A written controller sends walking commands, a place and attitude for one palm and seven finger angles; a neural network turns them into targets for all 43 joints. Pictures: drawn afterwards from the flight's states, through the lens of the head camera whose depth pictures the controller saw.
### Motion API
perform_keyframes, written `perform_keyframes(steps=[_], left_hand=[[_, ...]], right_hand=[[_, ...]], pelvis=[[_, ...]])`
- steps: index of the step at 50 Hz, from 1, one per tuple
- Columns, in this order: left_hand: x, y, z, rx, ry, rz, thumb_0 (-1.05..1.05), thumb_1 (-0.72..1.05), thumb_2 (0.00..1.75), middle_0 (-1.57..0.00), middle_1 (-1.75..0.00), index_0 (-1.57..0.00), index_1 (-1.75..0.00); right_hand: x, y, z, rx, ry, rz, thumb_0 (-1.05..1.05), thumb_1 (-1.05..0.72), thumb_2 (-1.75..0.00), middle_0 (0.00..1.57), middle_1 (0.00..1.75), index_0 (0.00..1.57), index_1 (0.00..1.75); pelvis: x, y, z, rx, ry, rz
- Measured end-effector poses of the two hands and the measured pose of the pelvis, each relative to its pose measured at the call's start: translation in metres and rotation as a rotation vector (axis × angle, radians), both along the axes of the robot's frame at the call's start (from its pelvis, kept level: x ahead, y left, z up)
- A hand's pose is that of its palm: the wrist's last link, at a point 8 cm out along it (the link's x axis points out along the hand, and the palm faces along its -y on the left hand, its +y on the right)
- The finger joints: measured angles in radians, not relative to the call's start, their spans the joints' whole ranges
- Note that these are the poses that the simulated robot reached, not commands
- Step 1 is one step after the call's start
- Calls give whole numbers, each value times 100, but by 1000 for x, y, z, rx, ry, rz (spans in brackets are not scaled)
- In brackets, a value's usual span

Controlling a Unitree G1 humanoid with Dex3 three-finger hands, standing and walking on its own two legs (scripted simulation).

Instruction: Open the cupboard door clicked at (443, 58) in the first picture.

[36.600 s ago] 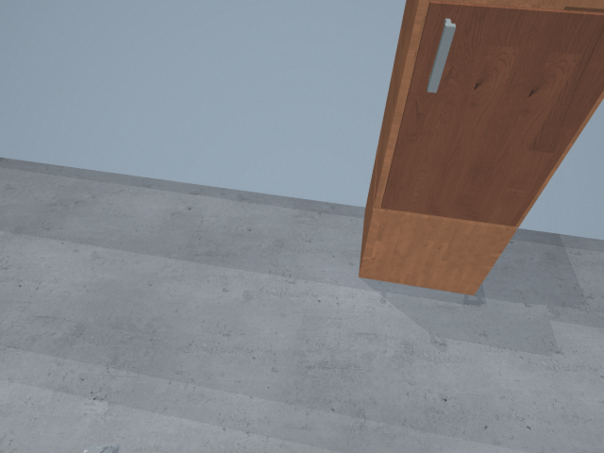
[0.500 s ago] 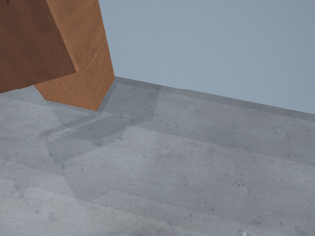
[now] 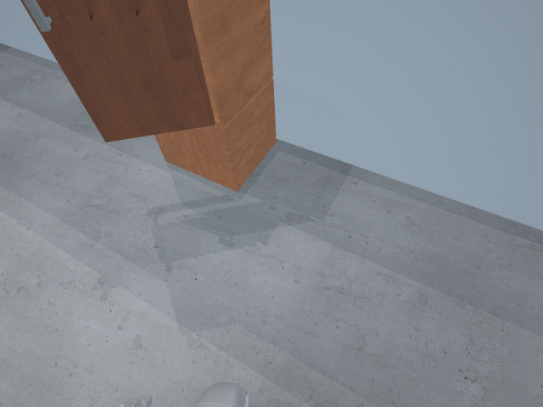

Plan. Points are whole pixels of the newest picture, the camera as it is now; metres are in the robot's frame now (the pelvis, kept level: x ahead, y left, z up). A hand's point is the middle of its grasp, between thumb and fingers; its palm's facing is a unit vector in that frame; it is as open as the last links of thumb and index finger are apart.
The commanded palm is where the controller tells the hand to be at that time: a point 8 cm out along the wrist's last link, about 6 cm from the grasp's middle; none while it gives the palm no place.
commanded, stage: turn to face it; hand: left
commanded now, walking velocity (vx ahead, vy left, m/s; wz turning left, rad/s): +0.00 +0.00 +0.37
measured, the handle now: out of the picture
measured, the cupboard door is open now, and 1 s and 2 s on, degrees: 40 40 40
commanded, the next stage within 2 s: take the last steps up to it in 0.24 s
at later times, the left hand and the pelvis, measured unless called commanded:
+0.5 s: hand out of the picture +0.03 +0.22 -0.17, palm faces +0.25 -0.93 -0.27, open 7.4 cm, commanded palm none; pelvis +0.02 +0.00 -0.01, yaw +11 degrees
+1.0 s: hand out of the picture +0.04 +0.29 -0.18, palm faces +0.36 -0.91 -0.20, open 7.4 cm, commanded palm none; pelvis +0.12 +0.12 -0.01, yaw +17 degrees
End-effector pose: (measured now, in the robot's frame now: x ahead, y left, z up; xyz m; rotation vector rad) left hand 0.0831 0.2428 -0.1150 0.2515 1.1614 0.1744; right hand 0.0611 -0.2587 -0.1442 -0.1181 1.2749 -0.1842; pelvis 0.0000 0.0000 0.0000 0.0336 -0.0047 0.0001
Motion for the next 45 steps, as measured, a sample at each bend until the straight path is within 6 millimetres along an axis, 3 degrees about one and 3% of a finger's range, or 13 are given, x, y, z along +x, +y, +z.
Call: perform_keyframes(steps=[5,12,17,25,33,39,45], left_hand=[[-30,-3,-8,-47,54,77,0,91,90,-21,-30,-20,-30],[-76,27,-38,-71,145,200,0,91,90,-21,-30,-20,-30],[-83,35,-31,-56,173,252,1,91,90,-20,-30,-20,-30],[-72,16,-19,-27,72,273,1,91,90,-20,-30,-20,-30],[-104,-11,-8,-104,162,364,0,91,90,-20,-30,-20,-30],[-124,-6,-14,-170,262,449,0,90,90,-21,-30,-20,-30],[-128,36,-41,-207,370,496,1,90,90,-21,-30,-20,-30]], right_hand=[[26,8,12,-13,-7,76,0,-91,-90,19,30,20,30],[68,40,10,-56,-76,197,0,-91,-90,19,30,20,30],[73,56,12,-41,-76,240,0,-91,-90,20,30,20,30],[71,50,-12,34,-23,260,0,-90,-90,20,30,21,30],[101,52,10,26,23,299,1,-91,-90,20,30,20,30],[148,89,17,6,18,379,1,-91,-90,19,30,20,30],[203,153,5,-21,-91,437,0,-91,-90,19,30,20,30]], pelvis=[[5,1,5,16,12,57],[8,19,-12,-13,15,119],[10,18,-5,-21,10,147],[21,2,-11,-16,-4,196],[46,16,10,2,9,256],[71,47,10,5,24,301],[99,97,-14,-21,20,320]])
